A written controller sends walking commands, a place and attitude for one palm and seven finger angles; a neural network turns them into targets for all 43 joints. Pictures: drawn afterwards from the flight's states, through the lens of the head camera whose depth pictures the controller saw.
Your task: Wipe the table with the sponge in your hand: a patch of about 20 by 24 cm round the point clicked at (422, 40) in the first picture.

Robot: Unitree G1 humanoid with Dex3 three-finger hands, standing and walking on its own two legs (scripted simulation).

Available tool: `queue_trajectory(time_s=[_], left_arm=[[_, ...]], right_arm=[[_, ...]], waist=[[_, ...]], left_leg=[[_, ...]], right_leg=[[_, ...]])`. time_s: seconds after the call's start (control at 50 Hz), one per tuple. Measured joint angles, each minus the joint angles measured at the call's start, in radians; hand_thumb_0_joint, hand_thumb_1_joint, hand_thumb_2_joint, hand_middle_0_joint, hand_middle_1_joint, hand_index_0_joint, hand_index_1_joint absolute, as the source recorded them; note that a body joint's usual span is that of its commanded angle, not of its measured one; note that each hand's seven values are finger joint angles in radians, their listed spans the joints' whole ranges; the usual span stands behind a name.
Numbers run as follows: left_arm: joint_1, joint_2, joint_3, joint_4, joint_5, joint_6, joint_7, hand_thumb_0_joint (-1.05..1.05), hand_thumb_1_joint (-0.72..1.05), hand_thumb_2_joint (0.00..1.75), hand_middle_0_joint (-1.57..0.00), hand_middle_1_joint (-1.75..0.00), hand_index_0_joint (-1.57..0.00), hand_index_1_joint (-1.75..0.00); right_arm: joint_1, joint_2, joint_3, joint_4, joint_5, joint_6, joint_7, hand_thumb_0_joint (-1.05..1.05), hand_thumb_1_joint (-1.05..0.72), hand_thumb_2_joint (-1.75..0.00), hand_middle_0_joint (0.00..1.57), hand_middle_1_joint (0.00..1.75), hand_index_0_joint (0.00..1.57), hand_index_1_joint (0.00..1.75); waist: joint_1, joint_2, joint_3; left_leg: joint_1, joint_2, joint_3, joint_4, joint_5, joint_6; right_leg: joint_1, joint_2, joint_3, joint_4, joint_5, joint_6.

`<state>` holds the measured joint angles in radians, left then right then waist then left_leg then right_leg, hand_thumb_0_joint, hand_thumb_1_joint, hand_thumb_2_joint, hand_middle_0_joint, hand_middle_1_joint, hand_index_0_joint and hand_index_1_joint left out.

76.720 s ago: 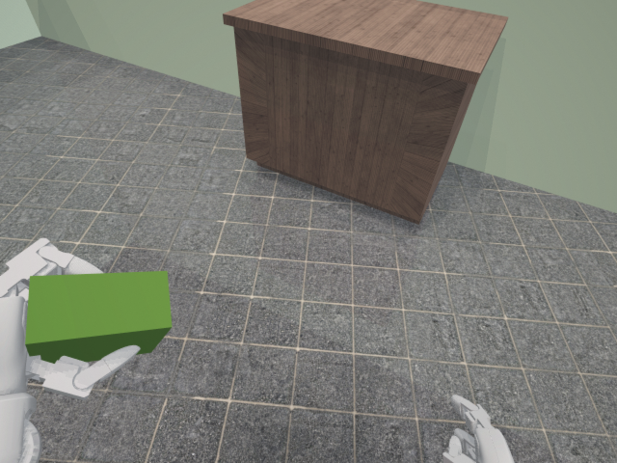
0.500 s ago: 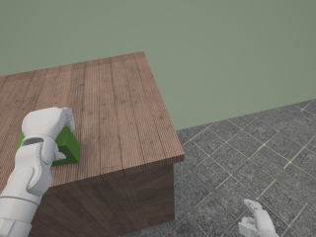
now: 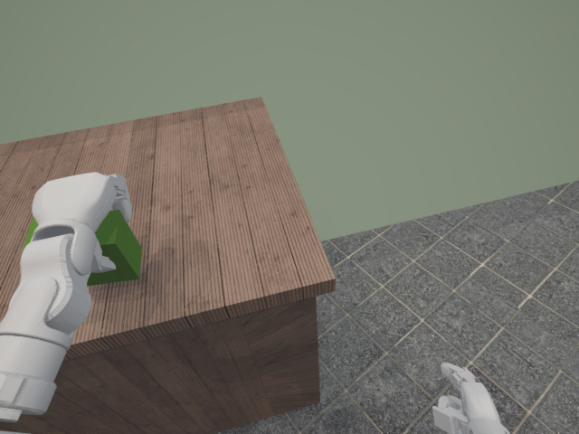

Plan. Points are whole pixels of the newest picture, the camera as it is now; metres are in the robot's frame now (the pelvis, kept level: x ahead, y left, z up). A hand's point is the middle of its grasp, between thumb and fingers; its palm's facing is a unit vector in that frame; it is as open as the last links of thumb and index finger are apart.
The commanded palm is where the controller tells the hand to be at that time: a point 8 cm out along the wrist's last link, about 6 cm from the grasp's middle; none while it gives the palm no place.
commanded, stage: lift the sponge slowly off the table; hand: left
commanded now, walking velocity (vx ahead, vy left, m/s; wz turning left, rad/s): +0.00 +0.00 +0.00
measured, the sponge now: (94, 256) +0.31 +0.34 +0.09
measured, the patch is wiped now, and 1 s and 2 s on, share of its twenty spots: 1.00 1.00 1.00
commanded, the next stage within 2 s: bring the sponge back beside the body in 0.76 s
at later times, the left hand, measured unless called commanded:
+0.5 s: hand (87, 208) +0.32 +0.31 +0.18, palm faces +0.08 +0.01 -1.00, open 9.6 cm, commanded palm +0.29 +0.31 +0.25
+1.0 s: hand (87, 209) +0.31 +0.31 +0.18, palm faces +0.07 -0.01 -1.00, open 9.6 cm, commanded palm +0.27 +0.31 +0.26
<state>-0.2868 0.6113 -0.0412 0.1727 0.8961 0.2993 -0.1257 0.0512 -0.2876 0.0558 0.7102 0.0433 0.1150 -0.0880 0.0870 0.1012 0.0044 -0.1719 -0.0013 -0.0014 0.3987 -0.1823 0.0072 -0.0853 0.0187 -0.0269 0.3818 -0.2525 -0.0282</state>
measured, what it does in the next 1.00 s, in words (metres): stands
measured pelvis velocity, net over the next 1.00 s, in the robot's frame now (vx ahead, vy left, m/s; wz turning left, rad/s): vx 0.00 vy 0.00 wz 0.00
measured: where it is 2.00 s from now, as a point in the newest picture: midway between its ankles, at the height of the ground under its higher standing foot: outside the picture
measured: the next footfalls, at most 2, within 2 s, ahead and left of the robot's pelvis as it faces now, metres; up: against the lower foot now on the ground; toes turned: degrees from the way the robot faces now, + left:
none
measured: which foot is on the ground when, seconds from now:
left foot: down 0.00-1.00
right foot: down 0.00-1.00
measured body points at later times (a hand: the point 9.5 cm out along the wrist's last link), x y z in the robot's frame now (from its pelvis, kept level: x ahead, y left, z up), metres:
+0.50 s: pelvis +0.00 +0.00 +0.00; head -0.01 -0.04 +0.45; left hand +0.31 +0.30 +0.24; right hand +0.22 -0.21 -0.10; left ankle +0.02 +0.12 -0.74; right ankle -0.03 -0.10 -0.74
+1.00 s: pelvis +0.00 +0.00 +0.00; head -0.01 -0.03 +0.45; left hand +0.31 +0.30 +0.24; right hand +0.22 -0.22 -0.10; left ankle +0.02 +0.12 -0.74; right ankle -0.03 -0.10 -0.74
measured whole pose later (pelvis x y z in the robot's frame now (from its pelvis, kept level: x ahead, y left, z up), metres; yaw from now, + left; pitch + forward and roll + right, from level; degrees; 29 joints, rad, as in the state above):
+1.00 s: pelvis +0.00 +0.00 +0.00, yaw +0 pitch -2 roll +0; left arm -0.32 0.66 -0.03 0.06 0.86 0.33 -0.22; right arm 0.05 -0.29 0.06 0.68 0.05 0.13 -0.07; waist 0.10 0.10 0.00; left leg -0.19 -0.01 0.00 0.42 -0.19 0.01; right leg -0.10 0.01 -0.02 0.40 -0.26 -0.02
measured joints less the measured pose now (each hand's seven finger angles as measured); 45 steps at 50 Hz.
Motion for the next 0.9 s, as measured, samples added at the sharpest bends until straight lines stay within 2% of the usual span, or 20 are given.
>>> queue_trajectory(time_s=[0.24,0.48,0.72,0.82,0.9], left_arm=[[0.002,0.022,0.009,-0.044,-0.021,0.027,-0.036,-0.01,-0.52,1.04,-0.81,-1.39,-0.83,-1.46],[-0.073,0.025,-0.014,-0.036,-0.017,0.036,-0.045,0.0,-0.52,1.05,-0.81,-1.39,-0.83,-1.45],[-0.1,0.042,-0.023,-0.052,-0.022,0.103,-0.102,0.0,-0.52,1.05,-0.81,-1.39,-0.83,-1.46],[-0.109,0.044,-0.032,-0.032,-0.019,0.087,-0.121,0.0,-0.52,1.05,-0.81,-1.39,-0.83,-1.45],[-0.094,0.049,-0.014,-0.045,-0.022,0.05,-0.12,0.0,-0.52,1.05,-0.81,-1.39,-0.83,-1.45]], right_arm=[[0.006,-0.015,-0.008,-0.003,0.006,0.001,0.0,0.01,-0.91,-0.9,0.2,0.29,0.2,0.3],[-0.02,0.003,0.007,-0.012,0.007,-0.001,0.006,0.01,-0.91,-0.9,0.2,0.29,0.2,0.3],[-0.015,-0.009,0.011,-0.021,0.013,0.018,0.013,0.01,-0.91,-0.9,0.2,0.29,0.2,0.3],[-0.016,-0.009,0.013,-0.024,0.014,0.015,0.01,0.01,-0.91,-0.9,0.2,0.29,0.2,0.3],[-0.009,-0.005,0.012,-0.029,0.009,0.01,0.01,0.01,-0.91,-0.9,0.2,0.29,0.2,0.3]], waist=[[0.006,0.008,-0.001],[0.01,0.007,-0.001],[0.013,0.018,-0.015],[0.008,0.013,-0.009],[0.005,0.004,-0.003]], left_leg=[[0.001,-0.003,-0.005,0.01,-0.005,0.002],[-0.004,-0.006,-0.005,0.001,0.006,0.003],[-0.012,-0.01,-0.004,0.005,0.006,0.008],[-0.019,-0.01,-0.006,0.007,0.007,0.007],[-0.022,-0.007,-0.004,0.012,0.005,0.006]], right_leg=[[0.006,-0.003,-0.005,0.006,-0.005,0.002],[-0.003,-0.005,-0.005,0.003,0.003,0.004],[-0.011,-0.01,-0.004,0.01,0.0,0.008],[-0.019,-0.01,-0.006,0.014,0.0,0.007],[-0.022,-0.007,-0.003,0.016,0.0,0.006]])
